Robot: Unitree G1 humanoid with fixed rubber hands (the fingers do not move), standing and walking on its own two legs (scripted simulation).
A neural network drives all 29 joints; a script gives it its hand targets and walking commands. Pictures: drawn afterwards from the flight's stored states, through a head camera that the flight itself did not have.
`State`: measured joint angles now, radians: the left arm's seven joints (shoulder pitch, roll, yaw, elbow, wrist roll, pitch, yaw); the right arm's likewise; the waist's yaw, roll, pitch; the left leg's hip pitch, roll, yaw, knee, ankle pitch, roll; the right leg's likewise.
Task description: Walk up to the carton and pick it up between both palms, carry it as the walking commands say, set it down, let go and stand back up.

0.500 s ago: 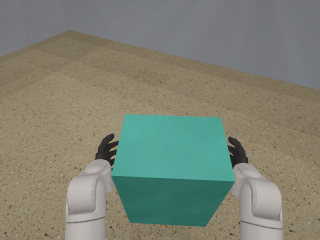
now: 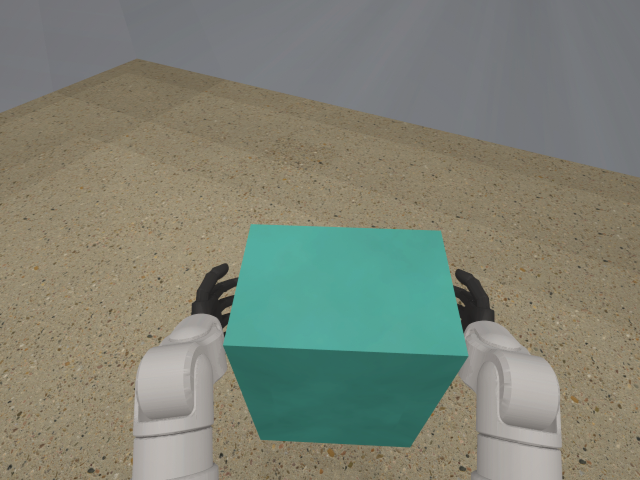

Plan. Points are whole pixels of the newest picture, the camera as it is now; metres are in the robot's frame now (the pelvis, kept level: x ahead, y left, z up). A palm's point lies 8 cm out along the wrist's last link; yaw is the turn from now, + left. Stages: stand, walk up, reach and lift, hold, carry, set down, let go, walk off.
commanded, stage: carry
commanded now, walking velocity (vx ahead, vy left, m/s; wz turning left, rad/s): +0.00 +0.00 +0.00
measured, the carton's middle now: (339, 348) +0.29 +0.00 +0.03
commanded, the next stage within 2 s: hold in 1.18 s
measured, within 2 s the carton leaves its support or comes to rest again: neither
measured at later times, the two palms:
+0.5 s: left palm (212, 322) +0.29 +0.15 +0.09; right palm (473, 329) +0.28 -0.16 +0.09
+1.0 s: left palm (218, 324) +0.29 +0.14 +0.08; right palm (474, 331) +0.29 -0.16 +0.08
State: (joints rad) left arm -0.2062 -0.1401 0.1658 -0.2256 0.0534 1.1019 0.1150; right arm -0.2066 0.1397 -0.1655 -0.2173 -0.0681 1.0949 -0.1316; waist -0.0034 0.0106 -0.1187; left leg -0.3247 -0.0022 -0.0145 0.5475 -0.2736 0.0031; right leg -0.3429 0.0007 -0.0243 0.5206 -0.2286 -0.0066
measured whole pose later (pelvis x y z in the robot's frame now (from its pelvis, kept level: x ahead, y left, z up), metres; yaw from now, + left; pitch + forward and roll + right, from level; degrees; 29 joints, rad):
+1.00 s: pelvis +0.00 +0.00 +0.00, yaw +0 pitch +3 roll +0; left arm -0.22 -0.14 0.18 -0.13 0.06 1.02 0.10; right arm -0.22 0.14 -0.18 -0.13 -0.08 1.02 -0.12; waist 0.00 0.01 -0.11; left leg -0.31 0.01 -0.02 0.54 -0.28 0.00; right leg -0.33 0.01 -0.03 0.51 -0.23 -0.01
